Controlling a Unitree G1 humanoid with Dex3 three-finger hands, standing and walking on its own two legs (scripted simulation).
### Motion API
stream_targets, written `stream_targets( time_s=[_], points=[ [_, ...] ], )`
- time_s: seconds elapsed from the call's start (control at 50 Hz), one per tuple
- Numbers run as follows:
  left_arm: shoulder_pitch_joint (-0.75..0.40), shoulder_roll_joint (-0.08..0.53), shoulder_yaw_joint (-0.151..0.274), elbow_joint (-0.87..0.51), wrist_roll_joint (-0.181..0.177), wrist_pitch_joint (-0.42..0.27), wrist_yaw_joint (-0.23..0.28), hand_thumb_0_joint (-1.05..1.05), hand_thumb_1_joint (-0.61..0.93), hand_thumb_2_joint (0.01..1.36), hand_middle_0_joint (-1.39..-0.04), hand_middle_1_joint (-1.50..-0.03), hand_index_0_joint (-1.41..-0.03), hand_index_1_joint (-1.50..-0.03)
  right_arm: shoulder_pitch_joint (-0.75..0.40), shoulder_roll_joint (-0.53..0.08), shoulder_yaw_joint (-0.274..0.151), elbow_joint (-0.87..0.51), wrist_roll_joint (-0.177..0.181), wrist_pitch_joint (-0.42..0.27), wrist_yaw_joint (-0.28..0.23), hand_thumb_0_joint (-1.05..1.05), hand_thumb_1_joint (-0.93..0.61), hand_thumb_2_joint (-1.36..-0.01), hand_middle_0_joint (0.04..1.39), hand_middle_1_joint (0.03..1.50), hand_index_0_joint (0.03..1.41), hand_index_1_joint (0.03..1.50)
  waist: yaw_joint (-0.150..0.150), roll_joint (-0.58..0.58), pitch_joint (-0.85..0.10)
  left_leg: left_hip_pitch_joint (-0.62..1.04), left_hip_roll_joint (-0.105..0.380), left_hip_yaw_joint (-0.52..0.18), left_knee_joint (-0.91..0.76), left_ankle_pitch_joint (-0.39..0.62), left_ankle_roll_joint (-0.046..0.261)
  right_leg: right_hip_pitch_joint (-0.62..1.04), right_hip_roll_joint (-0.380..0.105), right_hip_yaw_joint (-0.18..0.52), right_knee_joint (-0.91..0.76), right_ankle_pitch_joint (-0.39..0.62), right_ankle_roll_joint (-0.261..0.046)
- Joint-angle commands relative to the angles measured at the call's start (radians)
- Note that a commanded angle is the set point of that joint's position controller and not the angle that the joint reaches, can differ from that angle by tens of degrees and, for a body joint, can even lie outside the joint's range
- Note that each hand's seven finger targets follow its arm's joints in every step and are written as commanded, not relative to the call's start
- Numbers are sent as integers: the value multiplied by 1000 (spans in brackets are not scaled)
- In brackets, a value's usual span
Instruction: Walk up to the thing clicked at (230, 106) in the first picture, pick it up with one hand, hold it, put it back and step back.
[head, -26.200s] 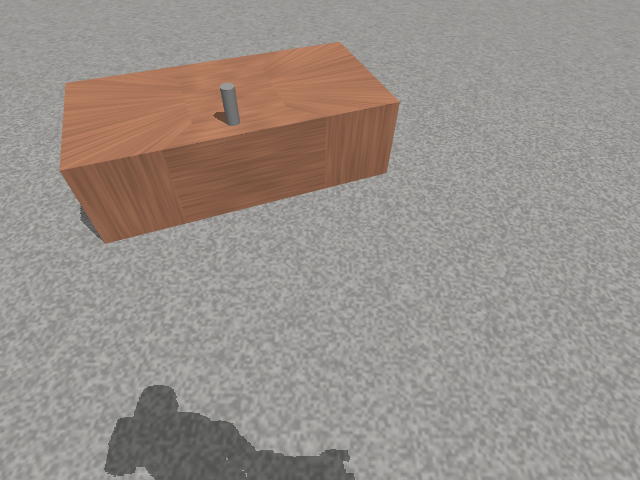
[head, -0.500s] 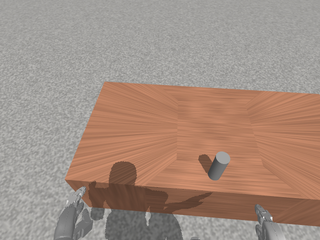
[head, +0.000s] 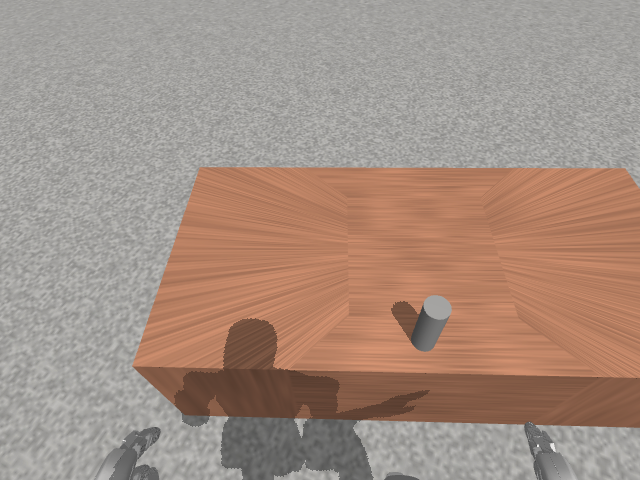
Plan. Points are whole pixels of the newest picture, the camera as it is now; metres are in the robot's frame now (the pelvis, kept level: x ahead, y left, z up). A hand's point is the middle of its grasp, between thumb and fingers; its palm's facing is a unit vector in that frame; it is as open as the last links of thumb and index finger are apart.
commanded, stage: home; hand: right
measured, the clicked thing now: (429, 324) +0.45 -0.20 -0.27
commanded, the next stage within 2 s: stand in 0.10 s
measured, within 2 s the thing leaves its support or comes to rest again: neither
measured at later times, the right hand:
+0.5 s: hand out of the picture +0.05 -0.26 -0.12, palm faces +0.00 +0.93 -0.36, open 12.9 cm
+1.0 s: hand out of the picture +0.03 -0.24 -0.12, palm faces -0.03 +0.95 -0.32, open 7.4 cm
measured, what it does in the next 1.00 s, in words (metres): stands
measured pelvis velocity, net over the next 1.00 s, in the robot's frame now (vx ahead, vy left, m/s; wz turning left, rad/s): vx -0.02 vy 0.00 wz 0.01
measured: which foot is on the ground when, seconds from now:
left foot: down 0.00-1.00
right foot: down 0.00-1.00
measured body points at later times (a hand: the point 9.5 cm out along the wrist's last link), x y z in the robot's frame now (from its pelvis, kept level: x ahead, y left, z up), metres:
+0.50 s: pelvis -0.01 -0.01 +0.04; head -0.01 +0.00 +0.49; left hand +0.08 +0.27 -0.10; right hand +0.05 -0.31 -0.09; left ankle -0.03 +0.13 -0.70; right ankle +0.03 -0.13 -0.70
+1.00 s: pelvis -0.02 +0.00 +0.04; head -0.01 +0.00 +0.49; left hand +0.02 +0.30 -0.10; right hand +0.03 -0.29 -0.10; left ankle -0.03 +0.13 -0.70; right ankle +0.03 -0.13 -0.70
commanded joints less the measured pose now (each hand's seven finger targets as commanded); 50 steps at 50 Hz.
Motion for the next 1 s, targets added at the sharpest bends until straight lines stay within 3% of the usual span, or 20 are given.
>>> stream_targets(
  time_s=[0.0,0.18,0.22,0.24,0.28,0.38,0.46,0.54,0.6,0.66,0.8,0.98],
  points=[
    [-27,173,60,-45,-8,-16,3,0,898,904,-201,-307,-201,-306,-36,-134,-55,4,5,-76,-13,0,510,-72,54,57,54,57,-11,-79,-126,82,34,-60,-166,265,46,168,-52,101,-201,267,-79],
    [-44,215,62,69,-30,0,15,0,898,904,-201,-306,-201,-306,-23,-143,-43,228,7,-90,-22,0,520,-66,53,56,53,56,-19,-119,-82,175,34,-36,-269,321,34,277,-99,137,-356,367,-78],
    [-37,217,59,99,-33,5,16,0,900,900,-200,-300,-200,-301,-19,-145,-39,272,9,-92,-22,0,360,-226,200,216,200,216,-17,-100,-76,209,42,-40,-306,360,30,289,-96,124,-371,384,-75],
    [-44,220,59,110,-36,8,16,0,900,900,-200,-300,-200,-301,-19,-158,-39,292,11,-93,-23,0,280,-306,200,296,200,296,-19,-79,-64,227,50,-47,-334,372,27,289,-90,117,-380,360,-72],
    [-44,211,56,138,-39,12,17,0,900,900,-200,-300,-200,-301,-25,-166,-35,331,12,-94,-23,0,120,-466,200,300,200,300,-9,-48,-57,214,62,-57,-368,406,28,335,-76,90,-381,374,-63],
    [-64,214,51,193,-38,17,16,0,900,900,-200,-300,-200,-301,-53,-170,-25,396,17,-89,-22,0,-280,-866,200,300,200,300,-6,-24,-31,221,70,-59,-425,374,25,375,-79,85,-438,335,-52],
    [-69,214,47,233,-39,24,11,0,900,900,-200,-300,-200,-301,-74,-184,-21,435,17,-86,-21,0,-600,-900,200,300,200,300,4,5,22,211,74,-71,-481,290,27,357,-69,78,-476,214,-45],
    [-82,215,45,260,-39,25,5,0,900,900,-200,-300,-200,-301,-83,-189,-19,462,17,-85,-18,0,-900,-900,200,300,200,300,5,0,44,204,79,-77,-509,221,33,351,-71,84,-498,161,-44],
    [-94,223,44,272,-40,25,1,0,900,900,-200,-300,-200,-301,-80,-196,-19,476,17,-86,-15,0,-900,-900,200,300,200,300,1,-8,57,192,74,-78,-529,177,34,339,-69,87,-513,124,-40],
    [-88,213,36,285,-43,21,-1,0,900,900,-200,-300,-200,-301,-87,-195,-15,484,19,-86,-12,0,-900,-900,200,300,200,300,3,-19,30,210,82,-82,-531,202,42,360,-78,87,-513,168,-38],
    [-91,235,29,304,-44,21,3,0,900,900,-200,-300,-200,-301,-80,-198,-12,506,20,-82,-6,0,-900,-900,200,300,200,300,-3,-65,54,235,73,-77,-534,185,40,305,-83,96,-546,91,-29],
    [-63,235,15,318,-48,15,7,0,900,900,-200,-300,-200,-301,-96,-202,-8,521,26,-79,0,0,-900,-900,200,300,200,300,4,-51,26,251,79,-72,-532,245,45,330,-91,91,-539,158,-26]
  ],
)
